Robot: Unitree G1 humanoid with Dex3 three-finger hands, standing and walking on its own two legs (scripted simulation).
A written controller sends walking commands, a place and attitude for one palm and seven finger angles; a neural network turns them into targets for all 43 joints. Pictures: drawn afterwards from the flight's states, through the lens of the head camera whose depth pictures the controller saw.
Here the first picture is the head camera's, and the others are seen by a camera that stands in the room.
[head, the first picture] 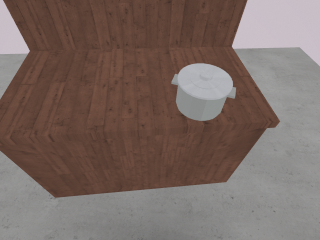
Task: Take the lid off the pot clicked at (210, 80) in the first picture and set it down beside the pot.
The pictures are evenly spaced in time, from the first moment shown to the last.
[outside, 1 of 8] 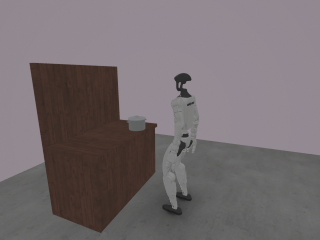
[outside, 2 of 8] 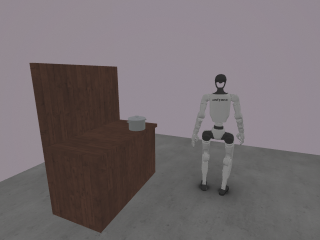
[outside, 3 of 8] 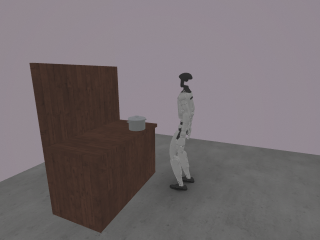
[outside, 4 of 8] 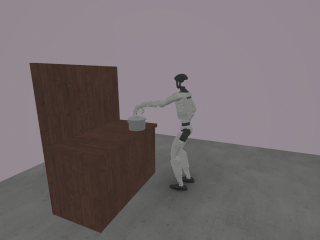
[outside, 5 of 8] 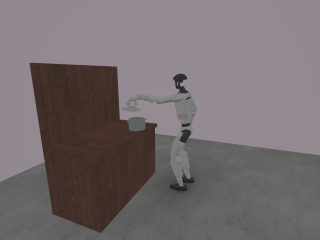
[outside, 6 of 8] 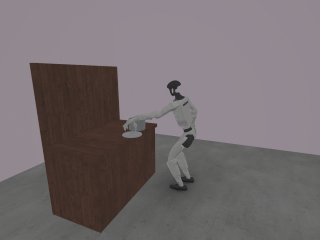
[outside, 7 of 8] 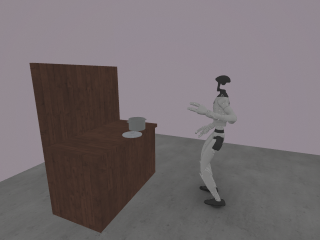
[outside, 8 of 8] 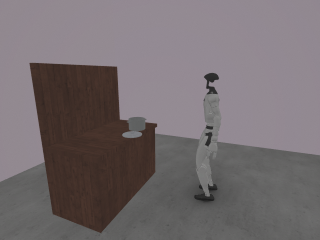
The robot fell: no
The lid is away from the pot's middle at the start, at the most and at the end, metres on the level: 0.00 0.25 0.24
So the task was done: yes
